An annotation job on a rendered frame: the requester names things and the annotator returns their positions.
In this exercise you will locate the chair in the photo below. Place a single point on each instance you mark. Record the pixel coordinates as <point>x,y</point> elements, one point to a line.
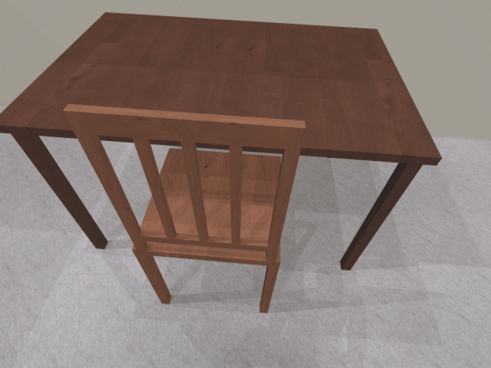
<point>205,205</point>

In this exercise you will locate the table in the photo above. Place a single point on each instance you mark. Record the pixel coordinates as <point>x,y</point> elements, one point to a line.
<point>341,81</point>

